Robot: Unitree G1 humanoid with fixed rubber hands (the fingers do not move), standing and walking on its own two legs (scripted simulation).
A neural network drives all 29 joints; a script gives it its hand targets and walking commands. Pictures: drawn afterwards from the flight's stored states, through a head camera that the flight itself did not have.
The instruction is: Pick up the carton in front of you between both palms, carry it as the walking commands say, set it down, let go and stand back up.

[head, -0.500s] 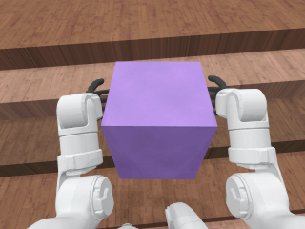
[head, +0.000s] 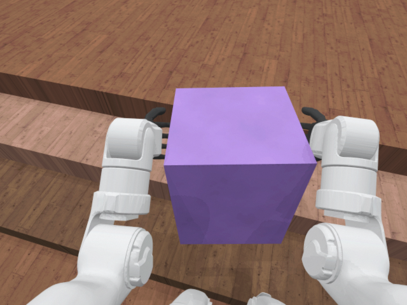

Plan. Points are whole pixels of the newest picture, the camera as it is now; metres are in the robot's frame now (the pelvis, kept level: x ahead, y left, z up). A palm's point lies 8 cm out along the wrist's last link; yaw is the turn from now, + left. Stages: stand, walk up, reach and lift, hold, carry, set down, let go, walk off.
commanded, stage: carry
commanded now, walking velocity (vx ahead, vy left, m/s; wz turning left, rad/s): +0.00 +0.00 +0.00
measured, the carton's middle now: (230, 168) +0.37 +0.04 +0.06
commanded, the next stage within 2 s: none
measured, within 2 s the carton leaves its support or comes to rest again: neither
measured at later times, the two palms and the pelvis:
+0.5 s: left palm out of the picture +0.66 +0.18 +0.29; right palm (341, 3) +0.62 -0.12 +0.28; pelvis +0.26 +0.08 +0.14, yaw -1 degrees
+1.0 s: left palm out of the picture +0.69 +0.22 +0.35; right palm out of the picture +0.69 -0.08 +0.35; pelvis +0.35 +0.07 +0.21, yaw -1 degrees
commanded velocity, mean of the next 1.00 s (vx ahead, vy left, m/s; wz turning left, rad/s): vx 0.00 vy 0.00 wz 0.00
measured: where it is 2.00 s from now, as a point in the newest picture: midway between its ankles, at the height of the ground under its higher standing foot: (212, 248)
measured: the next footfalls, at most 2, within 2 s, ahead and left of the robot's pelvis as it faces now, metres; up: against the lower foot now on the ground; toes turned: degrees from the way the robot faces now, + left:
left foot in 0.38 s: +0.45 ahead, +0.15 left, +0.15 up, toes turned +5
right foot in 0.78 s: +0.43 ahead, -0.02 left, +0.15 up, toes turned -5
